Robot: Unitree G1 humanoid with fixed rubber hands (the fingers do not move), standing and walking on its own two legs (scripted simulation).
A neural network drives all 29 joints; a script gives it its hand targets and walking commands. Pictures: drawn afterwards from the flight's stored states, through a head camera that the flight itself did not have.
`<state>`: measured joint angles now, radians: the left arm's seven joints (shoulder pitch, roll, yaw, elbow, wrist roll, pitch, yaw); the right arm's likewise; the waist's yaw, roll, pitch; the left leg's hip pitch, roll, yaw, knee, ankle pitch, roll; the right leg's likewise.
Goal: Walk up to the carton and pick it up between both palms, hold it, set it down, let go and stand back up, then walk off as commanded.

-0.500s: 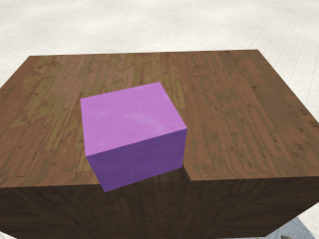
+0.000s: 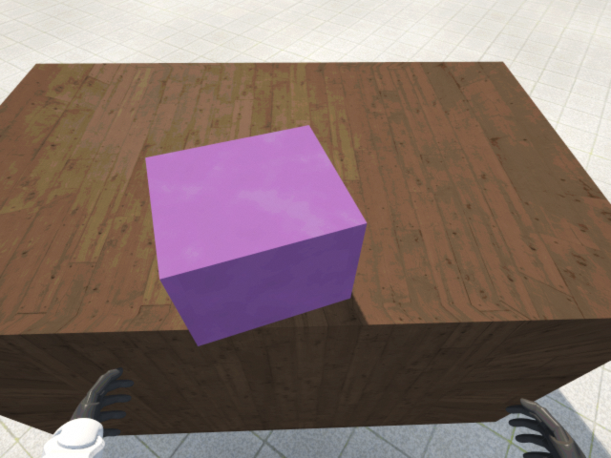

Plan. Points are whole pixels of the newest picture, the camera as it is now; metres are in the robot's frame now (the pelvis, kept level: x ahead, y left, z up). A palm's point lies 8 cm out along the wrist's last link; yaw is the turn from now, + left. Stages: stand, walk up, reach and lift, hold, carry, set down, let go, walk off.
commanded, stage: reach and lift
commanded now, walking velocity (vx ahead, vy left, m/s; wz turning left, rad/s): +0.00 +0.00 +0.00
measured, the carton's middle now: (254, 232) +0.42 +0.08 +0.05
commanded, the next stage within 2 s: none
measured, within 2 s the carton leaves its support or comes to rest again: neither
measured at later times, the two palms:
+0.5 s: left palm (84, 436) +0.18 +0.27 -0.01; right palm (585, 443) +0.16 -0.31 -0.02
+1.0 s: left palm (96, 405) +0.20 +0.23 +0.05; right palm (572, 388) +0.20 -0.28 +0.05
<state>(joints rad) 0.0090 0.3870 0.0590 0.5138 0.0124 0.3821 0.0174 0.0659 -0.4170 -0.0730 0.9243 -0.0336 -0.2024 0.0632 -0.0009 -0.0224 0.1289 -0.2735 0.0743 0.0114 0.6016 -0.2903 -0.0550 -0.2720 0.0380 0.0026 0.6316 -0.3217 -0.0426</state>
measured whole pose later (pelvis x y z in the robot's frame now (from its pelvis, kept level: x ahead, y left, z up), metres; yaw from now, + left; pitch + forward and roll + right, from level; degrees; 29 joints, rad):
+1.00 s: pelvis +0.01 -0.01 +0.02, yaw +0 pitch -5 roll +1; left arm 0.33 0.24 0.05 -0.14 0.02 0.36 0.12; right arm 0.27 -0.42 -0.07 0.15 0.27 0.10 0.15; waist 0.00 -0.03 0.03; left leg -0.06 0.07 0.02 0.30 -0.15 -0.06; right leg -0.08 0.04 0.00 0.38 -0.21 -0.04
